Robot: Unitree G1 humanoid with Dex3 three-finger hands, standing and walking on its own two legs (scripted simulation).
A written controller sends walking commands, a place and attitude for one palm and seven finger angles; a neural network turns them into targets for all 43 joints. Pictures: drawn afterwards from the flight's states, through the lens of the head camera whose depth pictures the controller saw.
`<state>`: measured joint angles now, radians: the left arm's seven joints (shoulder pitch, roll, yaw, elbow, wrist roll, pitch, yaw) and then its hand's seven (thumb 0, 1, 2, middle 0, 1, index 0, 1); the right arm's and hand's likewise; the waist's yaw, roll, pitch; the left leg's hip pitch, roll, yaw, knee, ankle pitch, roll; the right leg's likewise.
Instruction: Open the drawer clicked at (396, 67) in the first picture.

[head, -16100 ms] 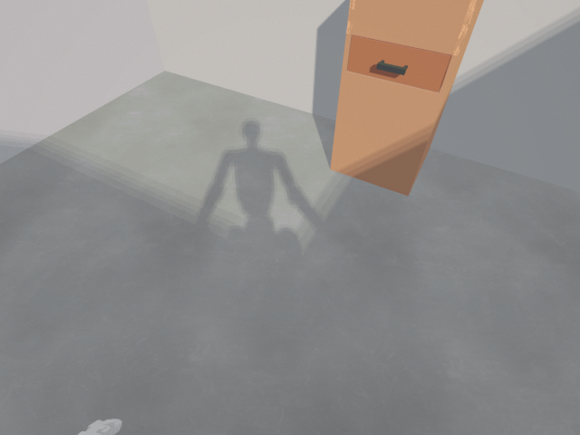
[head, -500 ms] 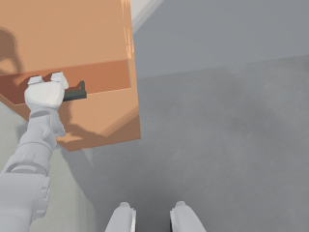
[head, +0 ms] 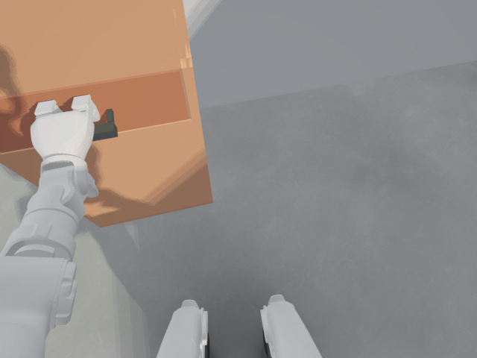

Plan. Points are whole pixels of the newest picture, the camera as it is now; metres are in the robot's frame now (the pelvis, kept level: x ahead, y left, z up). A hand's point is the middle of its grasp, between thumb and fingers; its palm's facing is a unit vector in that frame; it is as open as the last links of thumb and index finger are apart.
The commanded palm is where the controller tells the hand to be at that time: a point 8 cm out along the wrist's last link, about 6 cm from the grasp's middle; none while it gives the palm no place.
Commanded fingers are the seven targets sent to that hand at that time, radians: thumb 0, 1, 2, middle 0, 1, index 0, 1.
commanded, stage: lower the fingers behind the handle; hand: left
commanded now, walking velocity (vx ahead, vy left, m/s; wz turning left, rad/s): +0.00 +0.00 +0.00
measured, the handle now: (84, 126) +0.53 +0.27 -0.02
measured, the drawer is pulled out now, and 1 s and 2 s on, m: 0.00 0.00 0.00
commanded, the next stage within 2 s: lift the fingers back up to retry in 0.56 s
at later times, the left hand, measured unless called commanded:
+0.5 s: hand (80, 151) +0.48 +0.26 -0.02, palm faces -0.03 +0.02 -1.00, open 13.8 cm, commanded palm +0.45 +0.26 +0.00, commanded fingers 0.00 -0.50 0.30 -0.30 -1.20 -0.30 -1.20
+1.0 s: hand (66, 152) +0.47 +0.28 +0.00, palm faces -0.04 -0.02 -1.00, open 13.8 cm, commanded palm +0.45 +0.27 +0.05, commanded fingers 0.00 -0.50 0.30 -0.30 -1.20 -0.30 -1.20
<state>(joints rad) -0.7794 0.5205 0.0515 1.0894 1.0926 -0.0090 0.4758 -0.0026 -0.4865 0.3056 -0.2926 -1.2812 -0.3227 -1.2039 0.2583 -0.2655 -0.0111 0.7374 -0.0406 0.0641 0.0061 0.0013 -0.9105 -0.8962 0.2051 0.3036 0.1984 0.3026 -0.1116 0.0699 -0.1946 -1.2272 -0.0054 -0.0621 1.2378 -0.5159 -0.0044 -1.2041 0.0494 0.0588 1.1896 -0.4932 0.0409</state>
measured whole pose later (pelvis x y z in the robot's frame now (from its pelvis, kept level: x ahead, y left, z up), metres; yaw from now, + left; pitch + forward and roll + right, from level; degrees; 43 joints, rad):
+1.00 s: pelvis +0.00 +0.00 +0.01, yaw +0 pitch +27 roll -3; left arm -0.71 0.53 0.08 1.01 1.07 -0.01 0.42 0.00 -0.49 0.31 -0.28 -1.20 -0.32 -1.20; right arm 0.28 -0.27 -0.02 0.74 -0.03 0.06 -0.01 0.00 -0.91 -0.90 0.21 0.30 0.20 0.30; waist -0.10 0.07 -0.18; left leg -1.17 0.00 -0.07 1.19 -0.50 0.00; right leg -1.14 0.05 0.05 1.13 -0.47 0.04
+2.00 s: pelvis +0.03 +0.00 +0.05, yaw +1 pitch +22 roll -2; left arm -0.65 0.47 0.03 1.03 1.07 -0.01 0.41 0.00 -0.49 0.31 -0.31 -1.20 -0.32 -1.20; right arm 0.30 -0.26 -0.04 0.75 -0.03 0.09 -0.01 0.00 -0.91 -0.90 0.20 0.30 0.20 0.30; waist -0.08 0.07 -0.18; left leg -0.92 0.00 -0.06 0.99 -0.46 0.00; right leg -0.90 0.04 0.06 0.94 -0.43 0.03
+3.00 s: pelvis +0.03 +0.01 +0.04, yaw +0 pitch +26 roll -3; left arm -0.70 0.49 0.06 1.01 1.10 -0.07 0.46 0.00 -0.49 0.31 -0.35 -1.22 -0.33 -1.21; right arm 0.30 -0.26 -0.05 0.76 -0.05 0.07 0.00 0.00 -0.91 -0.90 0.20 0.30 0.20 0.30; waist -0.10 0.06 -0.18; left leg -1.03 0.00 -0.07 1.07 -0.49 0.00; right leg -0.99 0.04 0.05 1.00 -0.46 0.04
